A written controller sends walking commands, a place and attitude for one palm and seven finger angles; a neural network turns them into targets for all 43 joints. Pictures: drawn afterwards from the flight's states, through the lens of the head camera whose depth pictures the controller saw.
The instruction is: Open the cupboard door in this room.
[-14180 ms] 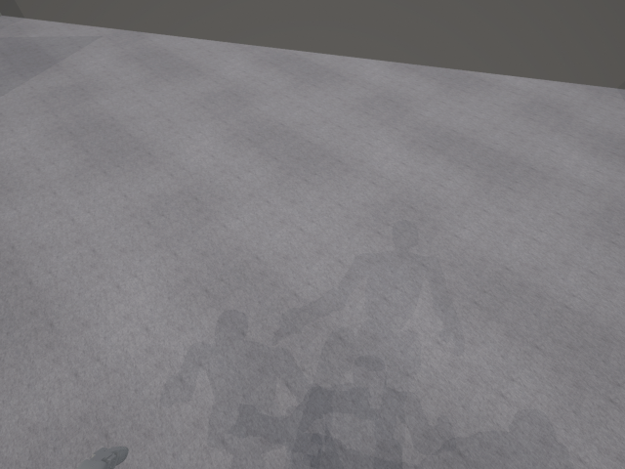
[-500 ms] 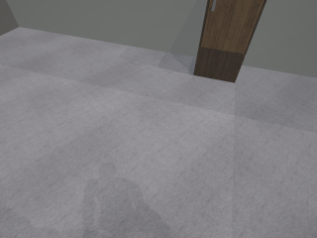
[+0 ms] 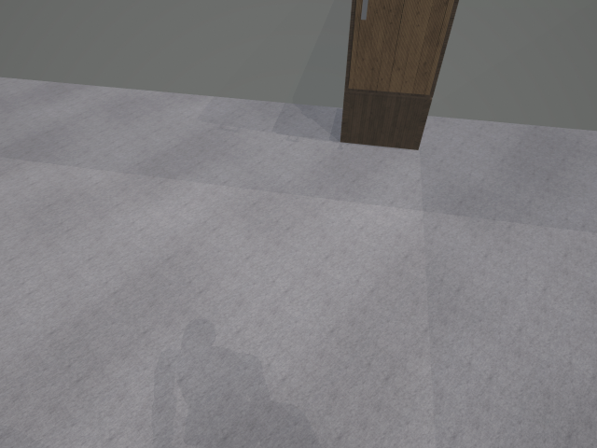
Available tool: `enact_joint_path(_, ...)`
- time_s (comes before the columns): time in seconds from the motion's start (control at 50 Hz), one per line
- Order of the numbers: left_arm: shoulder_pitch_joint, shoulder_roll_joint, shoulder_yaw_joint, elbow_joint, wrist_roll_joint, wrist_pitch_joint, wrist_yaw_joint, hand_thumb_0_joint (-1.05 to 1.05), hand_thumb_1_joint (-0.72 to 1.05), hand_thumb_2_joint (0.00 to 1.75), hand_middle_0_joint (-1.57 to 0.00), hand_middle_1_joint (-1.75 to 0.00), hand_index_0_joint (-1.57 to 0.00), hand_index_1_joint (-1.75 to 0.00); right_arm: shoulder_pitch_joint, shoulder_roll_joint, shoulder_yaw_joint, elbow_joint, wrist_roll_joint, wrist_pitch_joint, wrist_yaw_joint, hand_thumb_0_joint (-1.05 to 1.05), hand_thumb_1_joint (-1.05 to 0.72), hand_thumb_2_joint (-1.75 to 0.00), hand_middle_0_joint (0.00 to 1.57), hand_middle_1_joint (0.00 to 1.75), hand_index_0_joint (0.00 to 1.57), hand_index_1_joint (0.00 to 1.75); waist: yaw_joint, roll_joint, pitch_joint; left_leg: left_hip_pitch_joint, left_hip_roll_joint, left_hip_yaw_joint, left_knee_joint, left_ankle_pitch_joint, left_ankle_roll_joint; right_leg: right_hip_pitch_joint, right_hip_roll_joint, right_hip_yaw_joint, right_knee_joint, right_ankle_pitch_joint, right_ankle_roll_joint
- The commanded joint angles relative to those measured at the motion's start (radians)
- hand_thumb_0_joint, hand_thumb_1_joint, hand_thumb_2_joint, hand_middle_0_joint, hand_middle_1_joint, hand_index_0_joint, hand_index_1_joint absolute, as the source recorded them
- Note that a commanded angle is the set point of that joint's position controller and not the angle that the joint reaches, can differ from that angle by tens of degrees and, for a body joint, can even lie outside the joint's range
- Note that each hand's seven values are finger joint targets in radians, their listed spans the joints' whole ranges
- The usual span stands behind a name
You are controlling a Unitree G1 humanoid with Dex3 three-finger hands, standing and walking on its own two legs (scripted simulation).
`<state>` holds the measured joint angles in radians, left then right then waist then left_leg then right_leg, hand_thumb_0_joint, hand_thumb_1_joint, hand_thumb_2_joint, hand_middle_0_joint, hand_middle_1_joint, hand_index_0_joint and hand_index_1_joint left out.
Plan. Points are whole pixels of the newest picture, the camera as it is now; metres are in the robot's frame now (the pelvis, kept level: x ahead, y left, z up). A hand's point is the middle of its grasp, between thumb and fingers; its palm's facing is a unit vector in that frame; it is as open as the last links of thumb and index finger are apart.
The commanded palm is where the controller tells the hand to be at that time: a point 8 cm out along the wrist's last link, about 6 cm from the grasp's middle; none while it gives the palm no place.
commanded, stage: stand and wait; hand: left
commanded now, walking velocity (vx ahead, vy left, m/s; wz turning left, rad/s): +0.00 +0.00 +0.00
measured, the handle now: (365, 0) +1.88 -0.19 +0.01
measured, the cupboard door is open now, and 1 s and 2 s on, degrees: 0 0 0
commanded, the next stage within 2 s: turn or walk to find it in 0.04 s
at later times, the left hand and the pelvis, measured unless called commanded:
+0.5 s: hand out of the picture +0.03 +0.15 -0.17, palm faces +0.12 -0.99 -0.12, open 7.4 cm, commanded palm none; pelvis +0.17 +0.03 -0.01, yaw -1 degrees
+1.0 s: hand (221, 277) +0.47 +0.20 -0.15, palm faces +0.02 -0.97 -0.24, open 7.4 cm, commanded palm none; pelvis +0.33 +0.02 -0.01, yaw +4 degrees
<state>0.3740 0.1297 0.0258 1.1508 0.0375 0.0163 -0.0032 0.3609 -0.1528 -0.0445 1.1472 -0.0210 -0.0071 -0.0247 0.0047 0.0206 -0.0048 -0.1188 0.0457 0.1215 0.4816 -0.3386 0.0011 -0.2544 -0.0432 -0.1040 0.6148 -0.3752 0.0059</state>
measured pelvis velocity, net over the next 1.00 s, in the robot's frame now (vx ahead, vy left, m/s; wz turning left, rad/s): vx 0.33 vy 0.02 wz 0.08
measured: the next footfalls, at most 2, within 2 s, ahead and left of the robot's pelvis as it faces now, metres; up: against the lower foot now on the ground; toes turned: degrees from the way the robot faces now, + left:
left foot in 0.52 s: +0.30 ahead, +0.14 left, +0.00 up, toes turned +9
right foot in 0.96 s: +0.43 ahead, -0.08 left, +0.00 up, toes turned -3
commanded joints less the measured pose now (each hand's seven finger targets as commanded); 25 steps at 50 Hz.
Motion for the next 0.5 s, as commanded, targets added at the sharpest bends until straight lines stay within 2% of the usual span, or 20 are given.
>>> enact_joint_path(0.0,0.118,0.053,0.011,-0.011,-0.009,-0.048,0.012,0.00,0.90,0.90,-0.20,-0.30,-0.20,-0.30,0.003,-0.080,-0.007,-0.046,0.008,-0.017,-0.009,0.00,-0.90,-0.90,0.20,0.30,0.20,0.30,0.052,-0.067,0.169,-0.276,0.105,-0.109,-0.015,-0.087,0.055,0.138,-0.066,0.090,-0.226,0.056,-0.018)
enact_joint_path(0.02,0.189,0.124,0.023,0.012,-0.008,-0.058,0.025,0.00,0.90,0.90,-0.20,-0.30,-0.20,-0.30,-0.010,-0.024,0.011,-0.074,0.015,-0.025,-0.009,0.00,-0.90,-0.90,0.20,0.30,0.20,0.30,0.069,-0.289,0.162,-0.429,0.014,0.002,0.174,-0.081,0.010,0.263,-0.235,0.326,-0.319,0.190,-0.080)
enact_joint_path(0.04,0.265,0.172,0.033,0.031,-0.017,-0.062,0.031,0.00,0.90,0.90,-0.20,-0.30,-0.20,-0.30,-0.079,-0.039,0.011,-0.104,0.011,-0.026,-0.002,0.00,-0.90,-0.90,0.20,0.30,0.20,0.30,0.103,-0.309,0.137,-0.482,0.011,-0.002,0.346,-0.240,0.000,0.275,-0.365,0.457,-0.392,0.275,-0.161)
enact_joint_path(0.06,0.259,0.165,0.032,0.038,-0.022,-0.069,0.033,0.00,0.90,0.90,-0.20,-0.30,-0.20,-0.30,-0.104,-0.065,0.000,-0.106,0.003,-0.020,0.000,0.00,-0.90,-0.90,0.20,0.30,0.20,0.30,0.097,-0.290,0.146,-0.487,0.033,-0.061,0.465,-0.221,0.000,0.226,-0.360,0.477,-0.414,0.241,-0.182)
enact_joint_path(0.1,0.215,0.121,0.025,0.033,-0.022,-0.068,0.036,0.00,0.90,0.90,-0.20,-0.30,-0.20,-0.30,-0.121,-0.061,-0.008,-0.099,0.001,-0.020,0.011,0.00,-0.90,-0.90,0.20,0.30,0.20,0.30,0.074,-0.167,0.185,-0.548,0.059,-0.078,0.591,-0.132,0.005,0.207,-0.341,0.433,-0.429,0.141,-0.198)
enact_joint_path(0.14,0.174,0.101,0.021,0.017,-0.015,-0.076,0.034,0.00,0.90,0.90,-0.20,-0.30,-0.20,-0.30,-0.129,-0.047,-0.013,-0.094,-0.002,-0.022,0.025,0.00,-0.90,-0.90,0.20,0.30,0.20,0.30,0.054,-0.073,0.152,-0.542,0.075,-0.074,0.596,-0.034,-0.006,0.203,-0.295,0.334,-0.426,0.119,-0.175)
enact_joint_path(0.18,0.166,0.090,0.014,0.015,-0.015,-0.085,0.029,0.00,0.90,0.90,-0.20,-0.30,-0.20,-0.30,-0.138,-0.036,-0.016,-0.094,-0.003,-0.018,0.034,0.00,-0.90,-0.90,0.20,0.30,0.20,0.30,0.038,-0.092,0.130,-0.514,0.070,-0.055,0.579,0.045,-0.021,0.185,-0.244,0.252,-0.429,0.181,-0.143)
enact_joint_path(0.2,0.156,0.086,0.013,0.016,-0.015,-0.091,0.030,0.00,0.90,0.90,-0.20,-0.30,-0.20,-0.30,-0.138,-0.035,-0.019,-0.094,-0.002,-0.016,0.037,0.00,-0.90,-0.90,0.20,0.30,0.20,0.30,0.028,-0.107,0.121,-0.515,0.074,-0.052,0.566,0.077,-0.028,0.193,-0.233,0.230,-0.437,0.201,-0.138)
enact_joint_path(0.22,0.161,0.084,0.012,0.017,-0.014,-0.095,0.029,0.00,0.90,0.90,-0.20,-0.30,-0.20,-0.30,-0.154,-0.034,-0.019,-0.103,-0.003,-0.016,0.039,0.00,-0.90,-0.90,0.20,0.30,0.20,0.30,0.029,-0.121,0.124,-0.523,0.075,-0.047,0.544,0.096,-0.035,0.194,-0.225,0.209,-0.436,0.246,-0.136)
enact_joint_path(0.32,0.180,0.093,0.016,0.038,-0.009,-0.101,0.032,0.00,0.90,0.90,-0.20,-0.30,-0.20,-0.30,-0.289,-0.034,-0.015,-0.157,0.002,-0.023,0.047,0.00,-0.90,-0.90,0.20,0.30,0.20,0.30,0.044,-0.173,0.163,-0.543,0.078,-0.013,0.372,0.119,-0.045,0.230,-0.217,0.163,-0.413,0.410,-0.143)
enact_joint_path(0.36,0.186,0.098,0.019,0.043,-0.008,-0.097,0.035,0.00,0.90,0.90,-0.20,-0.30,-0.20,-0.30,-0.342,-0.031,-0.008,-0.179,0.004,-0.031,0.049,0.00,-0.90,-0.90,0.20,0.30,0.20,0.30,0.057,-0.182,0.158,-0.498,0.067,0.008,0.276,0.109,-0.035,0.243,-0.217,0.154,-0.388,0.477,-0.139)
enact_joint_path(0.4,0.171,0.119,0.027,0.041,-0.006,-0.093,0.036,0.00,0.90,0.90,-0.20,-0.30,-0.20,-0.30,-0.346,-0.038,-0.011,-0.187,0.006,-0.040,0.050,0.00,-0.90,-0.90,0.20,0.30,0.20,0.30,0.050,-0.177,0.145,-0.416,0.058,0.015,0.207,0.080,-0.020,0.241,-0.231,0.150,-0.354,0.503,-0.135)
enact_joint_path(0.42,0.155,0.127,0.030,0.037,-0.008,-0.092,0.036,0.00,0.90,0.90,-0.20,-0.30,-0.20,-0.30,-0.316,-0.049,-0.013,-0.179,0.005,-0.044,0.047,0.00,-0.90,-0.90,0.20,0.30,0.20,0.30,0.029,-0.160,0.129,-0.348,0.040,0.031,0.163,0.088,-0.013,0.230,-0.224,0.135,-0.312,0.553,-0.128)
enact_joint_path(0.44,0.134,0.133,0.032,0.033,-0.012,-0.092,0.034,0.00,0.90,0.90,-0.20,-0.30,-0.20,-0.30,-0.239,-0.062,-0.018,-0.155,0.002,-0.051,0.041,0.00,-0.90,-0.90,0.20,0.30,0.20,0.30,-0.012,-0.139,0.087,-0.226,0.010,0.058,0.101,0.124,-0.007,0.210,-0.198,0.098,-0.214,0.650,-0.111)
enact_joint_path(0.46,0.118,0.129,0.030,0.026,-0.017,-0.092,0.034,0.00,0.90,0.90,-0.20,-0.30,-0.20,-0.30,-0.100,-0.095,-0.026,-0.112,-0.003,-0.059,0.031,0.00,-0.90,-0.90,0.20,0.30,0.20,0.30,-0.073,-0.087,0.015,-0.009,0.002,0.051,0.039,0.188,0.005,0.131,-0.155,0.064,-0.043,0.682,-0.086)
enact_joint_path(0.48,0.131,0.098,0.028,0.012,-0.023,-0.093,0.028,0.00,0.90,0.90,-0.20,-0.30,-0.20,-0.30,0.063,-0.180,-0.047,-0.064,-0.010,-0.066,0.019,0.00,-0.90,-0.90,0.20,0.30,0.20,0.30,-0.131,0.065,-0.119,0.256,0.136,-0.104,0.014,0.217,0.041,-0.025,-0.087,0.023,0.178,0.479,-0.046)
